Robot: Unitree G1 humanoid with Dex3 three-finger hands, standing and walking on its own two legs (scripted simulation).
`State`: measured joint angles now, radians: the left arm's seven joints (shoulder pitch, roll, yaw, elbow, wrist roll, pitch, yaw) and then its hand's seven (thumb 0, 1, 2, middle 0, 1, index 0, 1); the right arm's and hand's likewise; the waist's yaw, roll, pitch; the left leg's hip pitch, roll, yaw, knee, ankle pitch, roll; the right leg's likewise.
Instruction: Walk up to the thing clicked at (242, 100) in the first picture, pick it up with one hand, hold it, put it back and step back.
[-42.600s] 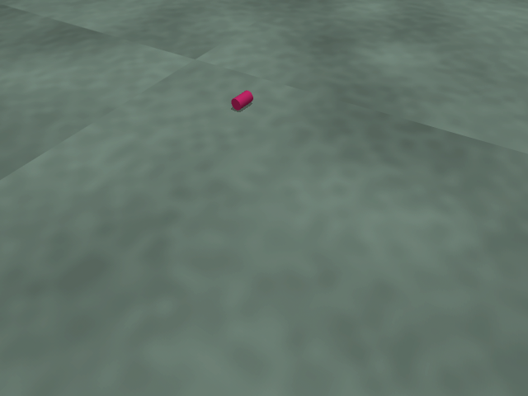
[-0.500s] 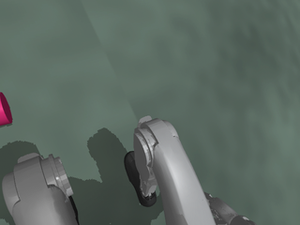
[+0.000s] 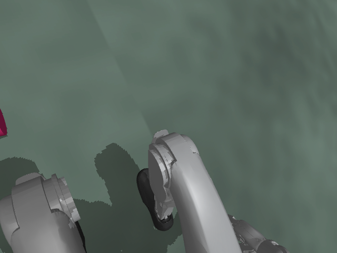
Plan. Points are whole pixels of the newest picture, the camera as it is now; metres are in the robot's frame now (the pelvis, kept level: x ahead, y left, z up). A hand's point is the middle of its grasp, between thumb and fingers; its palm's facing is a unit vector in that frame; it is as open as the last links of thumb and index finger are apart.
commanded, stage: open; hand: left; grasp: from above
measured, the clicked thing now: out of the picture +0.45 +0.31 -0.26
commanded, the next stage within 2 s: withdraw in 0.32 s
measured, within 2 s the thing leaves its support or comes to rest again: neither
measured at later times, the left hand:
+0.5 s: hand out of the picture +0.44 +0.31 -0.22, palm faces -0.45 -0.11 -0.88, open 13.7 cm
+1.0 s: hand out of the picture +0.43 +0.34 -0.05, palm faces -0.47 -0.10 -0.88, open 13.9 cm
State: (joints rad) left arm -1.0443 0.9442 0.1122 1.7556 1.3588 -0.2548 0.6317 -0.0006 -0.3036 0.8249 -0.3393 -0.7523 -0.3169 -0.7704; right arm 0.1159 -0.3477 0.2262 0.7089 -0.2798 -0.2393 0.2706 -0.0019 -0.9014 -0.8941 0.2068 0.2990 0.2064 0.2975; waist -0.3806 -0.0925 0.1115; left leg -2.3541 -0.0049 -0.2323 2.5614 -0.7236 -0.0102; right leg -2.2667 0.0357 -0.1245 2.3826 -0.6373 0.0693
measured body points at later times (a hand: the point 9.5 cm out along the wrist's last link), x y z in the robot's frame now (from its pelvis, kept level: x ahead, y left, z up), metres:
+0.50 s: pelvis +0.00 +0.00 +0.00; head +0.26 +0.11 +0.35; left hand +0.46 +0.31 -0.17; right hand +0.04 -0.27 -0.06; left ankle +0.06 +0.13 -0.26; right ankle +0.12 -0.13 -0.26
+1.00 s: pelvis +0.00 +0.00 +0.07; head +0.21 +0.06 +0.47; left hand +0.45 +0.34 +0.00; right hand +0.12 -0.26 -0.05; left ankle +0.06 +0.12 -0.26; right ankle +0.12 -0.13 -0.26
